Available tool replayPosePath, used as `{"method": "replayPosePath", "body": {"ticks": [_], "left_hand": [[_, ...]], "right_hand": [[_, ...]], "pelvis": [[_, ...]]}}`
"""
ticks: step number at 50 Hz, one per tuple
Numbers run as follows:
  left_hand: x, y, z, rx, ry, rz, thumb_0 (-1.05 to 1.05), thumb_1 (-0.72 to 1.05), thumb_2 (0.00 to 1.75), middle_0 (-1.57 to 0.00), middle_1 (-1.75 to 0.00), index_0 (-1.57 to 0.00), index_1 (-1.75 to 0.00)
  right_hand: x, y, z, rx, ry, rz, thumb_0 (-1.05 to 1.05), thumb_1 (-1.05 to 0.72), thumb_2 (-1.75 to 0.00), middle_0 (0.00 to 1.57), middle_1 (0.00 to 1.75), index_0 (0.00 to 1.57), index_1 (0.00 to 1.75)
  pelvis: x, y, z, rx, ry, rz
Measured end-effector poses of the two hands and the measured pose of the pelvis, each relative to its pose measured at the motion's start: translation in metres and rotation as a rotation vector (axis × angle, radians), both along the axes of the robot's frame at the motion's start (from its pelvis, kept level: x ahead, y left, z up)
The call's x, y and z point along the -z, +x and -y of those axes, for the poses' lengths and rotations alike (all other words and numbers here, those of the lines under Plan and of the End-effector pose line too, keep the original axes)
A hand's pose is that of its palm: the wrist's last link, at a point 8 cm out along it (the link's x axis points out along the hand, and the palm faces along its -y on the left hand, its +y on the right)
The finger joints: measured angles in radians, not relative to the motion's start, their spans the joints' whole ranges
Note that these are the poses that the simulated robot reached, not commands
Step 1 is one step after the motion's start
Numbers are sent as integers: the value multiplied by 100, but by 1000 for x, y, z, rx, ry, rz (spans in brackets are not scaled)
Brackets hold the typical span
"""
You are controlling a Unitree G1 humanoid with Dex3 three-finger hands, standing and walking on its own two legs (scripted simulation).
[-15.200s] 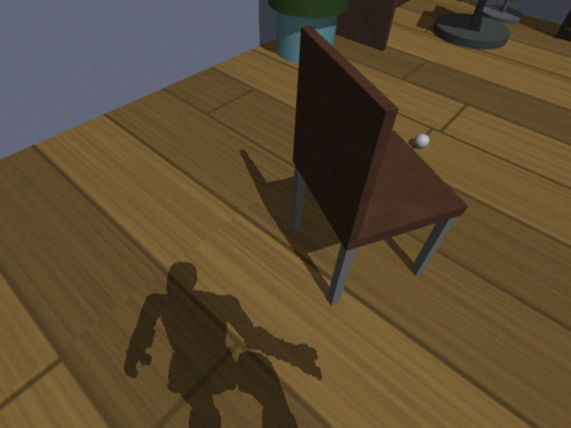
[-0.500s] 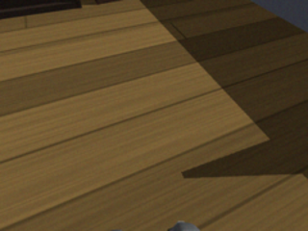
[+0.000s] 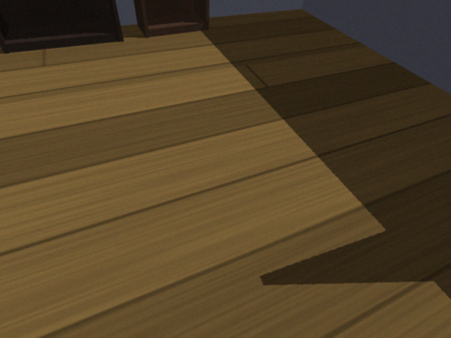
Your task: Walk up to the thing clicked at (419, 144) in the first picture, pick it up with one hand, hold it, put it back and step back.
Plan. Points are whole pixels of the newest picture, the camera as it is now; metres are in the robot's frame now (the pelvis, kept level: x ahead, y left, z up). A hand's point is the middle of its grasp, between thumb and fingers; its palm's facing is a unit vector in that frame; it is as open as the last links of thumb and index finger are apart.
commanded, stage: walk up
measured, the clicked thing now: out of the picture +0.26 +1.19 -0.73
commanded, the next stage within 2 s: stand in 0.90 s
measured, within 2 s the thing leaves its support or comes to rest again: neither
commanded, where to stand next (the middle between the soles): +0.09 +0.01 m, yaw +2 degrees
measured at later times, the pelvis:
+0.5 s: pelvis +0.04 -0.01 +0.01, yaw +1 degrees
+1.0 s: pelvis +0.04 -0.01 +0.01, yaw +1 degrees
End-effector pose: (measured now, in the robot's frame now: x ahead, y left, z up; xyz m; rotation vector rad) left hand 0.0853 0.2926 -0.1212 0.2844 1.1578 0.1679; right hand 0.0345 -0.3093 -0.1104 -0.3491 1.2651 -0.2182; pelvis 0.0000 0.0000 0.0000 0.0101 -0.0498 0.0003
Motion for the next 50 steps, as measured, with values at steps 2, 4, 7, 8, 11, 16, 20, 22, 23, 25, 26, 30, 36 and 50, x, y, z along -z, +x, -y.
{"method": "replayPosePath", "body": {"ticks": [2,4,7,8,11,16,20,22,23,25,26,30,36,50], "left_hand": [[1,-7,-3,-11,5,-33,0,90,90,-20,-30,-20,-30],[2,-13,-6,-24,10,-66,0,90,90,-20,-30,-20,-30],[1,-21,-8,-43,18,-105,0,90,90,-20,-30,-20,-30],[0,-23,-9,-48,21,-116,0,90,90,-20,-30,-20,-30],[-2,-25,-9,-63,29,-139,0,90,90,-20,-30,-20,-30],[-6,-17,-7,-75,37,-139,0,90,90,-20,-30,-20,-30],[-9,-3,-3,-75,39,-111,0,90,90,-20,-30,-20,-30],[-10,5,-1,-71,38,-95,0,90,90,-20,-30,-20,-30],[-10,9,0,-69,37,-86,0,90,90,-20,-30,-20,-30],[-10,17,2,-65,34,-70,0,90,90,-20,-30,-20,-30],[-10,20,3,-62,33,-62,0,90,90,-20,-30,-20,-30],[-10,33,7,-51,26,-39,0,90,90,-20,-30,-20,-30],[-10,42,11,-37,19,-29,0,90,90,-20,-30,-20,-30],[-11,36,9,-28,31,-46,0,90,90,-20,-30,-20,-30]], "right_hand": [[-1,3,1,1,-3,-8,1,-91,-90,20,29,20,30],[0,8,1,-1,-3,-14,1,-91,-90,20,29,20,30],[1,19,-1,-10,5,-17,1,-91,-90,20,29,20,30],[2,24,-2,-12,9,-16,1,-91,-90,20,29,20,30],[5,41,-6,-21,24,-1,1,-91,-90,20,29,20,30],[7,71,-11,-33,47,41,1,-91,-90,20,29,20,30],[7,92,-14,-42,59,73,0,-91,-90,20,29,20,30],[6,99,-15,-45,61,85,0,-91,-90,20,29,20,30],[5,102,-15,-46,61,90,0,-91,-90,20,29,20,30],[4,107,-14,-47,60,97,0,-91,-90,20,29,20,30],[3,108,-14,-47,59,98,0,-91,-90,20,29,20,30],[1,109,-10,-39,50,98,0,-91,-90,20,29,20,30],[-1,98,-4,-21,35,76,0,-91,-90,20,29,20,30],[5,66,-3,13,43,17,1,-91,-90,20,29,20,30]], "pelvis": [[-1,3,0,-1,-2,-3],[-1,7,0,-3,-4,-7],[-3,13,0,-6,-6,-12],[-3,15,0,-7,-6,-13],[-4,21,1,-12,-8,-16],[-5,30,2,-17,-8,-20],[-6,36,4,-19,-8,-21],[-6,38,5,-21,-9,-21],[-6,39,5,-22,-8,-21],[-6,40,6,-23,-9,-21],[-7,41,6,-23,-9,-21],[-7,43,8,-23,-10,-21],[-7,44,9,-19,-9,-19],[-8,40,10,-13,-7,-10]]}}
